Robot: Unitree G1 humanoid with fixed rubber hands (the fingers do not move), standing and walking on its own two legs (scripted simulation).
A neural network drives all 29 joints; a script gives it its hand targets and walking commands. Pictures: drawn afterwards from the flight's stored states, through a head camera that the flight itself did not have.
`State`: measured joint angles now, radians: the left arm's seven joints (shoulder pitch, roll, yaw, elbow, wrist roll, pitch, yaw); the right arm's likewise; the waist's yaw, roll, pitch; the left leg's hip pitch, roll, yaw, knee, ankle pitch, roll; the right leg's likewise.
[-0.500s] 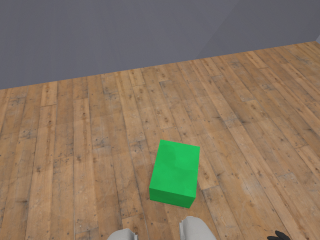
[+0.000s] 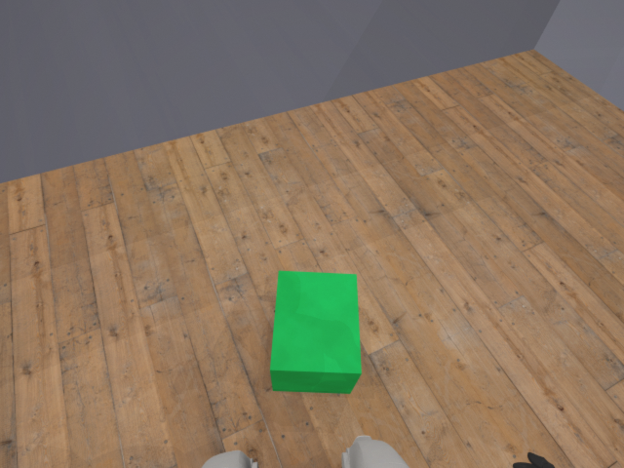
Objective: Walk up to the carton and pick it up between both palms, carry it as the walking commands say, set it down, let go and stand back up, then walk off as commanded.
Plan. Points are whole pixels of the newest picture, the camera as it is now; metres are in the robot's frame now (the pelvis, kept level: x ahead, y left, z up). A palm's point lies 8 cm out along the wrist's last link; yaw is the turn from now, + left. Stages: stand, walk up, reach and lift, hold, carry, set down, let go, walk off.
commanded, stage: walk up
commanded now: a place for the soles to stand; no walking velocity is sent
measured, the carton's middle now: (314, 332) +0.51 -0.03 -0.63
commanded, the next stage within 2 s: reach and lift in 1.52 s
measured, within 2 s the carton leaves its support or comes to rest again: neither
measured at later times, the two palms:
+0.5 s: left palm out of the picture +0.07 +0.29 -0.10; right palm out of the picture +0.06 -0.34 -0.11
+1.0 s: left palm out of the picture +0.08 +0.28 -0.10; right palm out of the picture +0.07 -0.34 -0.11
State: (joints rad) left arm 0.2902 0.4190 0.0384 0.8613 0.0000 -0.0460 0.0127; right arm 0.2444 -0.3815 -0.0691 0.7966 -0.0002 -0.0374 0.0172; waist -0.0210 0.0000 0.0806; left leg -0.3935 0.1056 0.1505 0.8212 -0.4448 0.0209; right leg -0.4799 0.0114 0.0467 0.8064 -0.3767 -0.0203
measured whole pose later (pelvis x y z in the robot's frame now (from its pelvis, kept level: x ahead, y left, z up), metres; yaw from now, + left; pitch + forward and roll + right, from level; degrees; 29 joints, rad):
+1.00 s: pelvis +0.00 -0.03 +0.00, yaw -2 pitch +1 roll +1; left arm 0.25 0.39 0.01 0.93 0.00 -0.04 0.00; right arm 0.22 -0.39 -0.05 0.90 0.00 -0.03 0.01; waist -0.02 -0.01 0.04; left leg -0.36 0.09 0.12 0.78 -0.43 0.00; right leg -0.47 0.01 0.04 0.80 -0.35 -0.01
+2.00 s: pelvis +0.03 -0.02 -0.01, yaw -2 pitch +4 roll +1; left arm 0.08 0.26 0.10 0.59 0.05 0.15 -0.02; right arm 0.07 -0.29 -0.12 0.65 0.00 0.13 0.04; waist -0.01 -0.01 0.16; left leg -0.41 0.05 0.08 0.83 -0.49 -0.02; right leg -0.51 0.00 0.05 0.85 -0.41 0.02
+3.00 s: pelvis -0.02 -0.02 -0.07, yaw +0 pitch +35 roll +1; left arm -0.93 0.28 0.25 0.82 -0.06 0.13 0.05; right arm -0.91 -0.27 -0.21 0.79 0.02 0.15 -0.05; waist -0.01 -0.01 0.14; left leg -1.26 0.04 0.05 1.10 -0.43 -0.02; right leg -1.34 -0.01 0.05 1.08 -0.34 0.03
